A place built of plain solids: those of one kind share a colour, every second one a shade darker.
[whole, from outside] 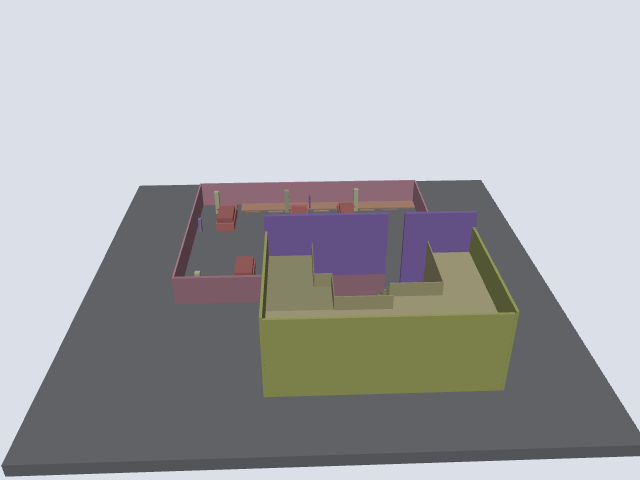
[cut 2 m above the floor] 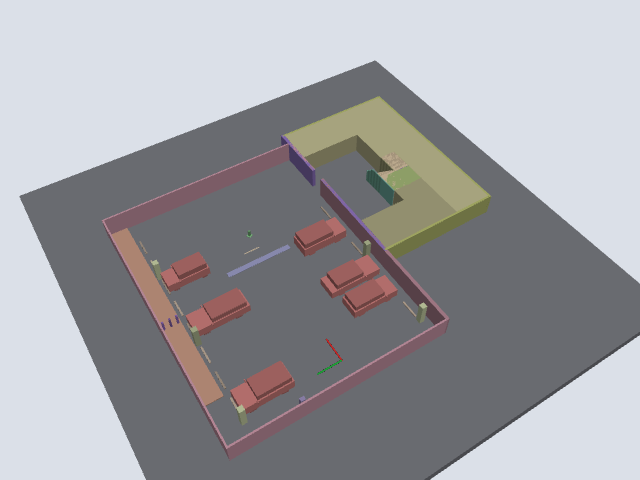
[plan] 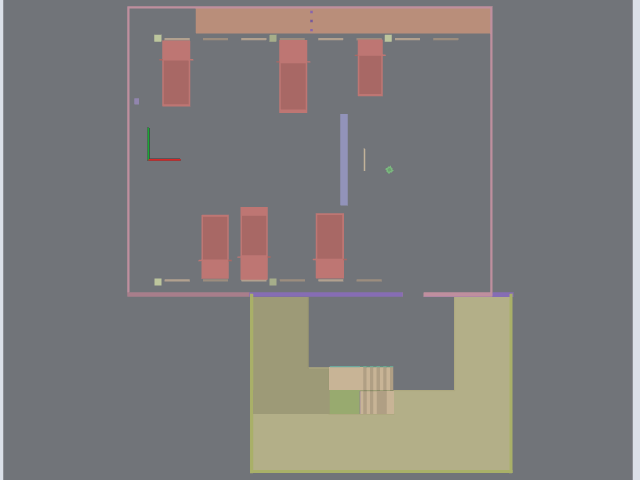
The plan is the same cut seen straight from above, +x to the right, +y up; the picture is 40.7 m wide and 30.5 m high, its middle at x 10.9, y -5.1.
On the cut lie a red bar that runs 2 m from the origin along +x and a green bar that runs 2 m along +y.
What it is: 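The pedestrian entrance of an underground car park of the 2000s; a paved forecourt at street level 4.51 m over the deck; an open stair well of 22 risers of 0.205 m and treads of 0.212 m, 1.44 m wide, a U of two flights side by side, between them the upper flight's cheek wall with its guard, with a half landing, along the facade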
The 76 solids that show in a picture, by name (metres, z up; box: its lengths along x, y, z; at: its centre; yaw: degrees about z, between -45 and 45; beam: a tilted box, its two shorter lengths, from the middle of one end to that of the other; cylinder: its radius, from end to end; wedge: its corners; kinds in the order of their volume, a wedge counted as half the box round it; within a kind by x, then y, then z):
{
 "paving_1": {"box": [3.54, 4.48, 4.56], "at": [8.42, -10.96, 2.23]},
 "paving_2": {"box": [4.87, 1.54, 4.56], "at": [9.08, -15.38, 2.23]},
 "paving_3": {"box": [4.87, 1.45, 4.56], "at": [9.08, -13.91, 2.23]},
 "paving_4": {"box": [16.3, 3.57, 4.56], "at": [14.8, -17.93, 2.23]},
 "paving_5": {"box": [7.39, 1.53, 4.56], "at": [19.25, -15.39, 2.23]},
 "paving_6": {"box": [3.54, 1.46, 4.56], "at": [21.18, -13.9, 2.23]},
 "paving_7": {"box": [3.54, 4.48, 4.56], "at": [21.18, -10.96, 2.23]},
 "stair_step_1": {"box": [2.18, 1.46, 2.1], "at": [12.56, -13.9, 1.0]},
 "stair_step_2": {"box": [2.39, 1.46, 1.9], "at": [12.67, -13.9, 0.9]},
 "stair_step_3": {"box": [2.61, 1.46, 1.69], "at": [12.77, -13.9, 0.8]},
 "stair_step_4": {"box": [2.82, 1.46, 1.49], "at": [12.88, -13.9, 0.69]},
 "stair_step_5": {"box": [3.03, 1.46, 1.28], "at": [12.98, -13.9, 0.59]},
 "stair_step_6": {"box": [3.24, 1.46, 1.07], "at": [13.09, -13.9, 0.49]},
 "stair_step_7": {"box": [3.45, 1.46, 0.87], "at": [13.2, -13.9, 0.39]},
 "stair_step_8": {"box": [3.67, 1.46, 0.67], "at": [13.3, -13.9, 0.28]},
 "stair_step_9": {"box": [3.88, 1.46, 0.46], "at": [13.41, -13.9, 0.18]},
 "stair_step_10": {"box": [4.09, 1.46, 0.26], "at": [13.51, -13.9, 0.08]},
 "stair_step_11": {"box": [2.17, 1.46, 2.51], "at": [14.52, -15.43, 1.21]},
 "stair_step_12": {"box": [1.96, 1.46, 2.71], "at": [14.63, -15.43, 1.31]},
 "stair_step_13": {"box": [1.75, 1.46, 2.92], "at": [14.74, -15.43, 1.41]},
 "stair_step_14": {"box": [1.53, 1.46, 3.12], "at": [14.84, -15.43, 1.51]},
 "stair_step_15": {"box": [1.32, 1.46, 3.33], "at": [14.95, -15.43, 1.61]},
 "stair_step_16": {"box": [1.11, 1.46, 3.54], "at": [15.05, -15.43, 1.72]},
 "stair_step_17": {"box": [0.47, 1.46, 4.15], "at": [15.37, -15.43, 2.02]},
 "boundary_1": {"box": [0.2, 11.4, 6.84], "at": [6.56, -14.21, 3.37]},
 "boundary_2": {"box": [16.7, 0.2, 6.64], "at": [14.8, -19.8, 3.27]},
 "boundary_3": {"box": [0.2, 11.4, 6.85], "at": [23.04, -14.21, 3.38]},
 "car_1": {"box": [1.59, 2.77, 0.52], "at": [1.77, 4.91, 1.29]},
 "car_2": {"box": [1.79, 4.2, 0.85], "at": [1.77, 5.47, 0.6]},
 "car_3": {"box": [1.75, 4.07, 0.76], "at": [4.24, -5.53, 0.56]},
 "car_4": {"box": [1.55, 2.73, 0.49], "at": [4.24, -4.98, 1.18]},
 "car_5": {"box": [1.74, 4.61, 0.71], "at": [6.71, -5.32, 0.53]},
 "car_6": {"box": [1.54, 2.52, 0.52], "at": [6.71, -4.81, 1.15]},
 "car_7": {"box": [1.59, 2.94, 0.5], "at": [9.2, 4.66, 1.17]},
 "car_8": {"box": [1.79, 4.65, 0.74], "at": [9.2, 5.29, 0.55]},
 "car_9": {"box": [1.79, 4.15, 0.87], "at": [11.52, -5.47, 0.61]},
 "car_10": {"box": [1.59, 2.78, 0.52], "at": [11.52, -4.9, 1.31]},
 "car_11": {"box": [1.41, 2.42, 0.57], "at": [14.09, 5.39, 1.25]},
 "car_12": {"box": [1.61, 3.6, 0.78], "at": [14.09, 5.84, 0.57]},
 "wall_1": {"box": [0.15, 18.32, 2.59], "at": [-1.27, 0.59, 1.25]},
 "wall_2": {"box": [17.52, 0.3, 2.59], "at": [7.41, -8.56, 1.25]},
 "wall_3": {"box": [23.22, 0.15, 2.59], "at": [10.26, 9.68, 1.25]},
 "wall_4": {"box": [4.4, 0.3, 2.59], "at": [19.67, -8.56, 1.25]},
 "wall_5": {"box": [0.15, 18.32, 2.59], "at": [21.8, 0.59, 1.25]},
 "facade_1": {"box": [9.77, 0.3, 8.17], "at": [11.28, -8.56, 4.04]},
 "facade_2": {"box": [5.73, 0.3, 8.17], "at": [20.33, -8.56, 4.04]},
 "stair_landing_1": {"box": [1.97, 2.98, 2.31], "at": [12.45, -14.66, 1.1]},
 "rim_guard_1": {"box": [0.08, 4.55, 5.7], "at": [10.15, -10.99, 2.8]},
 "rim_guard_2": {"box": [1.41, 0.08, 5.7], "at": [10.81, -13.22, 2.8]},
 "rim_guard_3": {"box": [0.08, 3.04, 5.7], "at": [11.48, -14.71, 2.8]},
 "rim_guard_4": {"box": [4.2, 0.08, 5.7], "at": [13.54, -16.18, 2.8]},
 "rim_guard_5": {"box": [3.93, 0.08, 5.7], "at": [17.52, -14.66, 2.8]},
 "rim_guard_6": {"box": [0.08, 5.99, 5.7], "at": [19.45, -11.71, 2.8]},
 "walkway_1": {"box": [18.72, 1.59, 0.16], "at": [12.36, 8.81, 0.03]},
 "column_1": {"box": [0.45, 0.45, 2.56], "at": [0.6, -7.76, 1.23]},
 "column_2": {"box": [0.45, 0.45, 2.56], "at": [0.6, 7.71, 1.23]},
 "column_3": {"box": [0.45, 0.45, 2.56], "at": [7.92, -7.76, 1.23]},
 "column_4": {"box": [0.45, 0.45, 2.56], "at": [7.92, 7.71, 1.23]},
 "column_5": {"box": [0.45, 0.45, 2.56], "at": [15.24, 7.71, 1.23]},
 "guard_landing_1": {"box": [1.92, 0.08, 3.44], "at": [12.48, -13.14, 1.67]},
 "wheelstop_1": {"box": [1.6, 0.15, 0.15], "at": [1.82, -7.67, 0.03]},
 "wheelstop_2": {"box": [1.6, 0.15, 0.15], "at": [1.82, 7.67, 0.03]},
 "wheelstop_3": {"box": [1.6, 0.15, 0.15], "at": [4.26, -7.67, 0.03]},
 "wheelstop_4": {"box": [1.6, 0.15, 0.15], "at": [4.26, 7.67, 0.03]},
 "wheelstop_5": {"box": [1.6, 0.15, 0.15], "at": [6.7, -7.67, 0.03]},
 "wheelstop_6": {"box": [1.6, 0.15, 0.15], "at": [6.7, 7.67, 0.03]},
 "wheelstop_7": {"box": [1.6, 0.15, 0.15], "at": [9.14, -7.67, 0.03]},
 "wheelstop_8": {"box": [1.6, 0.15, 0.15], "at": [9.14, 7.67, 0.03]},
 "wheelstop_9": {"box": [1.6, 0.15, 0.15], "at": [11.58, -7.67, 0.03]},
 "wheelstop_10": {"box": [1.6, 0.15, 0.15], "at": [11.58, 7.67, 0.03]},
 "wheelstop_11": {"box": [1.6, 0.15, 0.15], "at": [14.02, -7.67, 0.03]},
 "wheelstop_12": {"box": [1.6, 0.15, 0.15], "at": [14.02, 7.67, 0.03]},
 "wheelstop_13": {"box": [1.6, 0.15, 0.15], "at": [16.46, 7.67, 0.03]},
 "wheelstop_14": {"box": [1.6, 0.15, 0.15], "at": [18.9, 7.67, 0.03]},
 "hump_1": {"box": [0.48, 5.83, 0.1], "at": [12.43, 0.0, 0.0]},
 "pay_station_1": {"box": [0.3, 0.4, 1.5], "at": [-0.75, 3.71, 0.7]}
}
